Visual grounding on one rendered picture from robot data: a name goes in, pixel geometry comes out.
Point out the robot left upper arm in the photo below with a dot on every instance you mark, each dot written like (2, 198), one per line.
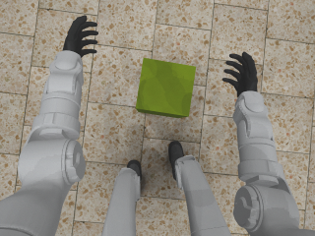
(48, 169)

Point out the robot right hand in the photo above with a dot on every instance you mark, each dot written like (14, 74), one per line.
(247, 76)

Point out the right robot forearm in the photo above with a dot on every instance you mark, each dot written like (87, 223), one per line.
(256, 144)

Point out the left robot forearm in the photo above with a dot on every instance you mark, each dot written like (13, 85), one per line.
(60, 105)

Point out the robot left hand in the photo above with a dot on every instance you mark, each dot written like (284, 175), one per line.
(73, 41)

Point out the right robot shin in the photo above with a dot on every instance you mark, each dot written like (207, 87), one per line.
(186, 157)

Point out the robot shin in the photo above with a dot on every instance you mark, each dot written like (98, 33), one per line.
(186, 157)
(125, 170)

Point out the carton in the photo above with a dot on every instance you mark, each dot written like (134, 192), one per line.
(165, 88)

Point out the robot right upper arm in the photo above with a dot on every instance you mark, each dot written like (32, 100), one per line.
(266, 211)

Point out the left robot shin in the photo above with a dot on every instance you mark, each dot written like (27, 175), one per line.
(125, 170)

